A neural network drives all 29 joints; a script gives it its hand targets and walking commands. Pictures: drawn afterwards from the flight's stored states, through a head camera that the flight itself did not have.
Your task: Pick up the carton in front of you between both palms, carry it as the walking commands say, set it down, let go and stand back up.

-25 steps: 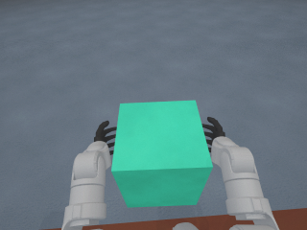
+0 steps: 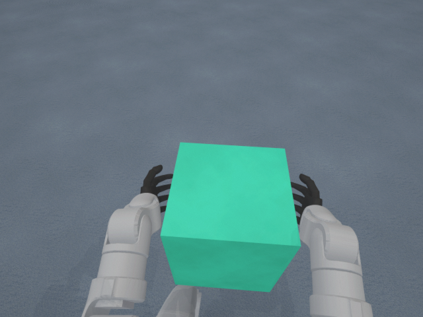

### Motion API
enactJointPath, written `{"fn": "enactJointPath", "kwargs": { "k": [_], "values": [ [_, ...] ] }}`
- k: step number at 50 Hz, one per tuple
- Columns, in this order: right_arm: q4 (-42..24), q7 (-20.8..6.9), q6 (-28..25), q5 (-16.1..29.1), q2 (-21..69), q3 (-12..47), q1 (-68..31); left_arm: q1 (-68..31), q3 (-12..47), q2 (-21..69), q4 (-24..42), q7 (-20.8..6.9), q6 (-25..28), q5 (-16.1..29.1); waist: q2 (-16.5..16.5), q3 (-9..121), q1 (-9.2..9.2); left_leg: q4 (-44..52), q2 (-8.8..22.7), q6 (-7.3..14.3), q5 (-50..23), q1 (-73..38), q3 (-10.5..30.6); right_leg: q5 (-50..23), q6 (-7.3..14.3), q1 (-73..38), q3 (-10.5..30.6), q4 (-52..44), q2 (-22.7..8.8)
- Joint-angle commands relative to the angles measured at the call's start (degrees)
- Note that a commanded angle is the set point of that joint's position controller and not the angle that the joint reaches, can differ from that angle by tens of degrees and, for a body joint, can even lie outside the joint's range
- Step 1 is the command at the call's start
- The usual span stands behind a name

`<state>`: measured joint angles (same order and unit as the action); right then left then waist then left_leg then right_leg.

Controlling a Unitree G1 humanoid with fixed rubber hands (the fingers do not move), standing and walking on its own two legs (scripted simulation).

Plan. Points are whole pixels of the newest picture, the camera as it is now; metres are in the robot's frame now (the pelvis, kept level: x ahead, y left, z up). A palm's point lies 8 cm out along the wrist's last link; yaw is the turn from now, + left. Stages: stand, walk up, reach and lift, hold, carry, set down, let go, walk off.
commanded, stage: carry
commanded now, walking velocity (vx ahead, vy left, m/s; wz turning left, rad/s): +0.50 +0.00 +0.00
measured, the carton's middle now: (226, 220) +0.32 +0.03 -0.02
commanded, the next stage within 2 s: none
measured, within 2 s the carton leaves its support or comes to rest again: neither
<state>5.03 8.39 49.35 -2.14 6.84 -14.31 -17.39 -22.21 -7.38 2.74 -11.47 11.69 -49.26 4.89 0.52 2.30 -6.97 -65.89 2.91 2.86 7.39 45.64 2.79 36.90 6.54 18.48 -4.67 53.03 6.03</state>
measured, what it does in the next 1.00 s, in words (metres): goes down: left foot 0.18 m lower, then right foot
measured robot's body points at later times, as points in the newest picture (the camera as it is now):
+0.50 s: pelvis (227, 227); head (241, 41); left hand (199, 131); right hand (290, 141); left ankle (204, 307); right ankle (251, 272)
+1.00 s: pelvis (237, 183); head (261, 20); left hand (199, 82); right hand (288, 87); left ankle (203, 281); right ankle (244, 261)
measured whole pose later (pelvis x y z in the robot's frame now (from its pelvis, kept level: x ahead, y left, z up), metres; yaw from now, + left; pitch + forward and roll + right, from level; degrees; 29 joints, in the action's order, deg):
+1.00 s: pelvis +0.51 +0.01 -0.12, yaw +2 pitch +2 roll +0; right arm 1.6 8.8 59.4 -1.9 3.8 -10.9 -25.6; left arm -25.3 -11.2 4.1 -2.0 9.2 -59.0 -0.9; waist 0.8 7.3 -0.2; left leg -31.5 0.4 0.7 21.7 12.4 -2.9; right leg 10.0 2.9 22.7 -5.4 30.0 0.3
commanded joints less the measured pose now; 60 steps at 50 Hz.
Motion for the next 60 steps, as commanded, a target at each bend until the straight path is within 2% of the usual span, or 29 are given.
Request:
{"fn": "enactJointPath", "kwargs": {
  "k": [1, 3, 5, 6, 7, 9, 10, 11, 12, 13, 14, 15, 16, 17, 18, 21, 25, 27, 28, 29, 30, 31, 32, 33, 36, 38, 43, 47, 60],
  "values": [
    [-4.2, -2.6, -2.7, 9.3, 42.4, 34.4, -34.4, -34.1, 35.1, 53.0, 9.8, -7.8, 2.3, 13.3, 1.3, 14.5, -0.36, 21.8, 0.5, 0.4, -29.9, 1.7, -2.0, -33.1, 5.1, -10.9, 16.8, -4.3, -9.6],
    [-5.2, -2.9, -3.1, 9.9, 42.2, 35.5, -32.9, -29.6, 34.1, 51.4, 9.0, -7.5, 3.0, 11.2, -1.2, 13.7, -1.48, 33.4, -2.3, -0.2, -37.4, -10.7, -6.5, -28.9, 4.8, -6.0, 12.3, -4.3, -7.3],
    [-7.2, -2.7, -2.8, 10.5, 40.2, 36.3, -33.9, -27.1, 33.3, 49.1, 8.6, -6.8, 3.2, 9.5, -5.4, 12.3, -2.95, 38.1, -3.1, 0.2, -37.8, -14.6, -8.4, -31.0, 4.3, -7.4, 10.6, 0.3, -6.3],
    [-6.6, -2.4, -2.5, 10.3, 38.5, 35.8, -32.9, -25.9, 32.9, 47.5, 8.6, -6.6, 3.0, 9.1, -7.1, 12.5, -2.04, 39.2, -3.0, 0.9, -38.3, -16.1, -8.6, -32.3, 3.7, -8.9, 10.2, 3.9, -6.2],
    [-7.3, -2.2, -2.2, 10.5, 37.3, 35.1, -31.4, -25.5, 33.0, 46.7, 8.5, -6.1, 3.0, 8.1, -8.8, 14.3, 1.56, 43.2, 1.0, 2.1, -38.0, -19.8, -5.4, -34.2, 4.0, -12.2, 11.8, 10.4, -8.5],
    [-6.8, -2.2, -1.7, 9.5, 34.6, 33.9, -30.2, -26.3, 32.6, 46.1, 9.3, -5.5, 2.5, 6.8, -2.8, 18.5, 9.22, 46.7, -1.6, 1.2, -31.3, -37.7, -10.2, -45.8, 2.3, -9.1, 7.9, 28.2, -8.4],
    [-5.8, -2.1, -1.4, 9.2, 34.0, 33.6, -29.8, -28.1, 31.8, 44.7, 10.0, -5.2, 2.1, 6.1, 5.0, 17.3, 12.09, 46.8, 1.4, 2.6, -31.5, -48.1, -6.6, -17.9, 0.0, 1.9, 3.0, 44.9, -1.7],
    [-3.6, -1.5, -1.0, 9.0, 31.6, 32.2, -28.6, -26.7, 30.5, 42.9, 9.2, -5.0, 0.9, 6.0, 14.2, 22.4, 8.52, 24.4, 12.7, 7.0, -65.0, -69.3, 7.6, 7.8, -4.1, 23.6, 4.9, 54.7, -0.9],
    [-1.6, -1.0, -0.4, 10.6, 31.7, 33.2, -25.0, -23.9, 29.1, 40.7, 8.8, -4.5, 0.1, 5.8, 14.6, 26.8, 11.96, 22.8, 18.1, 13.4, -74.2, -78.8, 16.4, 8.9, -5.5, 35.4, 6.6, 58.9, -0.5],
    [-2.3, -0.8, -0.4, 11.8, 33.0, 34.0, -24.3, -22.6, 28.9, 40.9, 10.9, -3.7, -0.1, 5.2, 11.0, 28.9, 14.71, 28.0, 20.0, 17.0, -48.1, -78.0, 23.3, 2.8, -4.7, 40.7, 7.9, 53.5, -2.6],
    [-3.5, -0.9, -0.9, 13.3, 35.8, 34.8, -24.7, -22.2, 27.9, 41.3, 11.3, -3.2, 0.0, 4.2, 6.9, 29.3, 13.74, 34.0, 19.7, 18.1, -26.3, -69.2, 28.6, 1.3, -4.0, 39.4, 7.6, 48.8, -4.9],
    [-4.8, -1.5, -1.2, 14.8, 39.3, 36.7, -28.4, -24.0, 27.9, 42.6, 12.5, -3.1, 0.4, 3.6, 3.1, 26.5, 12.71, 33.3, 17.8, 15.5, -26.3, -65.3, 28.2, -8.0, -3.3, 40.6, 9.6, 40.6, -6.8],
    [-7.0, -2.4, -1.8, 16.6, 42.0, 38.7, -32.1, -24.4, 27.0, 43.7, 12.6, -3.3, 0.9, 2.9, 3.3, 25.8, 11.53, 32.4, 17.6, 14.4, -30.6, -57.6, 25.0, -10.1, -3.7, 35.9, 9.2, 37.0, -7.6],
    [-8.4, -3.3, -2.2, 18.6, 44.0, 40.6, -33.7, -24.6, 27.0, 44.7, 13.0, -3.6, 1.7, 3.0, 0.8, 22.7, 10.68, 35.7, 16.2, 14.0, -26.6, -47.7, 21.1, -12.7, -4.9, 31.7, 7.9, 30.0, -8.0],
    [-9.6, -3.9, -3.0, 19.8, 45.3, 42.0, -35.9, -24.5, 27.4, 45.8, 13.3, -3.9, 2.3, 2.6, 2.6, 23.3, 10.33, 37.3, 14.8, 14.4, -25.9, -45.5, 19.5, -12.3, -5.3, 29.6, 6.4, 27.0, -7.8],
    [-10.2, -5.3, -4.5, 20.2, 47.0, 44.2, -35.0, -23.8, 30.4, 46.9, 15.5, -5.0, 4.0, 2.2, 8.1, 24.2, 9.54, 35.8, 10.5, 11.1, -40.9, -44.9, 8.1, -20.8, -5.3, 25.1, 3.7, 10.0, -8.2],
    [-9.0, -5.8, -4.8, 17.3, 46.7, 44.5, -29.9, -21.0, 32.9, 46.8, 17.2, -6.3, 4.8, 2.3, 8.1, 24.4, 9.99, 32.3, 4.9, 7.0, -43.4, -43.3, -0.8, -33.6, -3.8, 11.8, -1.5, -10.5, -4.1],
    [-8.1, -5.7, -4.5, 15.5, 45.8, 43.9, -28.8, -20.8, 34.3, 47.2, 17.0, -7.1, 4.7, 3.0, 6.7, 23.1, 8.27, 27.0, 3.5, 4.6, -38.6, -41.0, -4.1, -41.2, -3.3, 3.6, -3.2, -20.8, -2.2],
    [-7.9, -5.5, -4.1, 14.5, 44.6, 43.4, -27.4, -20.5, 34.8, 46.7, 16.7, -7.4, 4.3, 3.3, 5.4, 23.9, 8.06, 24.2, 3.6, 2.3, -34.7, -38.7, -4.9, -48.7, -3.3, -4.7, -3.5, -29.6, -3.2],
    [-8.5, -5.2, -3.6, 13.5, 43.3, 42.8, -27.4, -20.8, 34.9, 46.1, 16.7, -7.7, 3.8, 3.5, 2.4, 24.5, 7.53, 21.3, 2.6, -0.4, -19.9, -32.1, -4.6, -65.2, -1.7, -14.5, 2.3, -28.8, -9.0],
    [-8.3, -4.9, -2.7, 13.0, 41.7, 42.2, -27.0, -20.5, 34.5, 44.2, 15.9, -7.7, 3.3, 3.8, -7.6, 30.0, 6.53, 11.1, -1.9, -4.1, 9.4, -22.6, -4.7, -101.3, 4.9, -27.7, 17.9, -20.7, -25.0],
    [-7.6, -4.4, -1.7, 12.9, 40.3, 41.6, -25.4, -19.3, 34.6, 43.1, 14.6, -7.3, 2.7, 5.2, -14.3, 33.8, 5.8, 7.8, -4.6, -5.2, 27.7, -19.0, -2.7, -105.1, 9.4, -32.5, 24.2, -21.5, -28.6],
    [-8.5, -4.0, -1.1, 12.9, 40.2, 41.3, -25.4, -19.1, 34.7, 42.9, 15.9, -7.1, 2.3, 6.3, -13.4, 34.2, 6.09, 9.4, -3.8, -5.3, 29.3, -17.9, -0.9, -91.8, 10.0, -31.4, 25.1, -24.5, -28.5],
    [-9.7, -3.7, -0.6, 13.3, 40.9, 41.0, -26.8, -20.7, 34.9, 44.3, 17.2, -7.2, 1.7, 7.5, -10.1, 32.0, 6.08, 15.8, -2.2, -5.3, 28.2, -19.2, -0.8, -79.8, 7.4, -27.7, 23.2, -26.9, -26.5],
    [-10.3, -3.4, 1.0, 13.1, 42.1, 40.1, -29.1, -25.2, 35.2, 46.0, 19.5, -7.8, -0.2, 8.8, -7.7, 28.8, 6.19, 34.0, -3.5, -4.4, 20.7, -29.1, -4.6, -66.4, 2.2, -19.8, 15.6, -29.3, -21.2],
    [-10.1, -3.6, 2.3, 12.2, 41.8, 39.6, -28.4, -26.3, 35.4, 45.6, 20.5, -8.1, -1.7, 9.1, -6.7, 30.2, 6.37, 39.2, -3.1, -4.4, 11.8, -35.0, -6.4, -63.2, 0.6, -18.1, 11.9, -28.1, -19.3],
    [-10.2, -3.5, 6.5, 10.9, 38.7, 38.0, -32.7, -28.7, 32.6, 42.8, 18.2, -7.7, -6.0, 7.2, -1.2, 24.2, 6.49, 38.1, 3.4, -2.4, -0.8, -35.9, -2.1, -51.4, -1.6, -11.2, 7.1, -25.9, -15.2],
    [-7.7, -3.2, 9.5, 10.7, 37.1, 35.9, -35.5, -30.0, 28.6, 41.3, 14.1, -6.8, -9.4, 4.7, 0.2, 20.0, 6.58, 37.4, 4.6, -1.5, -5.2, -33.6, -1.4, -49.1, -1.9, -8.5, 6.2, -23.7, -14.2],
    [-3.9, -4.3, 12.2, 12.2, 45.1, 33.5, -46.8, -42.7, 27.9, 50.2, 11.3, -7.4, -12.1, 6.3, 0.0, 19.3, 6.59, 38.2, 4.2, -0.5, -0.4, -32.1, -0.8, -41.1, -2.5, -8.0, 6.7, -23.8, -13.5]
  ]
}}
